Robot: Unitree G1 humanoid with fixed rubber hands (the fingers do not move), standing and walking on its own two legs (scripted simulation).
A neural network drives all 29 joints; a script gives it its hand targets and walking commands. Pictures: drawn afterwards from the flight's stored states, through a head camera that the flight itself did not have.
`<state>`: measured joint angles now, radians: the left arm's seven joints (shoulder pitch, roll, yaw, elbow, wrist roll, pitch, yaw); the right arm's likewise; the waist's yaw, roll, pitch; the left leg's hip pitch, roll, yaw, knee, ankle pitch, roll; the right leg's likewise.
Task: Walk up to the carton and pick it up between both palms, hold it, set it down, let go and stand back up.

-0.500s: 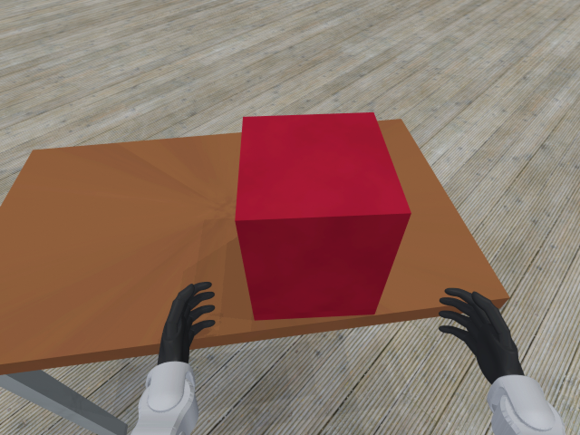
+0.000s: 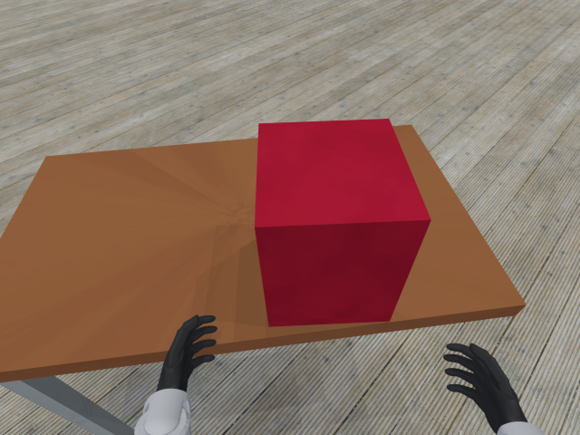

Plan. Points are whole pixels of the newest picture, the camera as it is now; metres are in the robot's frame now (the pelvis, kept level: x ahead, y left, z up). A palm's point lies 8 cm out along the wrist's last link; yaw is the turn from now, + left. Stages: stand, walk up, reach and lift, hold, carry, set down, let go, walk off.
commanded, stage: set down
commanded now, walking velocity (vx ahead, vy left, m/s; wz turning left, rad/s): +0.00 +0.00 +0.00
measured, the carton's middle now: (326, 226) +0.42 +0.00 +0.05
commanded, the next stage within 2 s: let go in 0.60 s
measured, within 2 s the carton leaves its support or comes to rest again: neither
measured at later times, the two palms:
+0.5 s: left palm (172, 372) +0.20 +0.20 +0.00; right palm (484, 424) +0.17 -0.22 -0.06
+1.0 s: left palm (174, 368) +0.20 +0.20 +0.00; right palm out of the picture +0.15 -0.25 -0.07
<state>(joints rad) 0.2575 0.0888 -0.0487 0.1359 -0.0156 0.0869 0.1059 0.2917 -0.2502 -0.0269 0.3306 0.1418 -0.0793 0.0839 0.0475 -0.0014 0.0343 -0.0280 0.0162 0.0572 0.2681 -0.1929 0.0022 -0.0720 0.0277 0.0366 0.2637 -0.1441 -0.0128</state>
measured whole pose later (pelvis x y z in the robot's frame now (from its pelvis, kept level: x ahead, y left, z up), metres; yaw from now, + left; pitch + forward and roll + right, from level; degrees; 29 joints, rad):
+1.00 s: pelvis -0.02 -0.02 -0.01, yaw +2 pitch -9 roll +0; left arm 0.03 0.15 0.04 0.33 0.02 0.23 -0.06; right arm 0.21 -0.25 -0.01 0.57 0.00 0.00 0.01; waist 0.03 0.03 0.09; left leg 0.03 0.03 0.03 0.33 -0.20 -0.03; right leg -0.02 0.04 -0.01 0.36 -0.19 -0.04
